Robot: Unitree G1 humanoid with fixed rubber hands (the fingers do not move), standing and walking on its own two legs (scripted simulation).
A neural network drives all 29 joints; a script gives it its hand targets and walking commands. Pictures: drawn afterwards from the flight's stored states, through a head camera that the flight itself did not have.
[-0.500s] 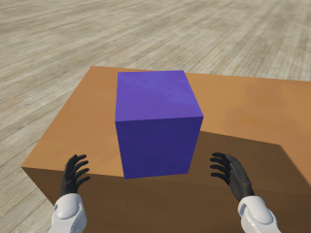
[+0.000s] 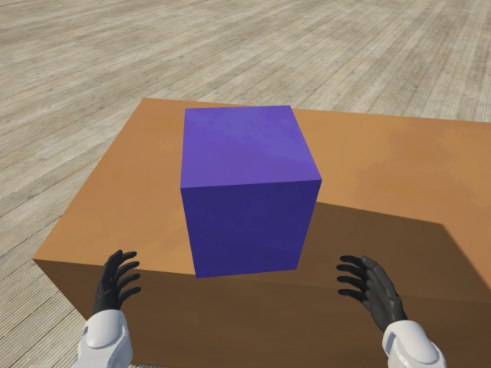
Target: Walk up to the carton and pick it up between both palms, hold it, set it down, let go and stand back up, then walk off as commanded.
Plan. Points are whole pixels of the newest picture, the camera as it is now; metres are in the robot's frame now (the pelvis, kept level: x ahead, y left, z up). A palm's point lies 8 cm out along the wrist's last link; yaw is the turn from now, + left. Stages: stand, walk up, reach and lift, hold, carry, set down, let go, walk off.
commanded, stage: set down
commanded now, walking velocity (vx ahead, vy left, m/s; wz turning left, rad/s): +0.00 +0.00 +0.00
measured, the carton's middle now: (242, 192) +0.44 +0.02 +0.06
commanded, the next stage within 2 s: let go in 0.98 s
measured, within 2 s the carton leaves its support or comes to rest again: neither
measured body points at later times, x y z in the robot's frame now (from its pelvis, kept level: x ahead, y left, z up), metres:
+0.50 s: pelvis +0.02 +0.00 +0.00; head +0.03 +0.01 +0.45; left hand +0.23 +0.23 +0.00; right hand +0.23 -0.21 -0.01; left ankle +0.02 +0.13 -0.74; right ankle +0.04 -0.08 -0.74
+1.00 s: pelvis +0.03 +0.00 +0.00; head +0.04 +0.01 +0.45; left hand +0.21 +0.24 -0.04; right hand +0.21 -0.22 -0.04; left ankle +0.02 +0.13 -0.74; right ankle +0.04 -0.08 -0.74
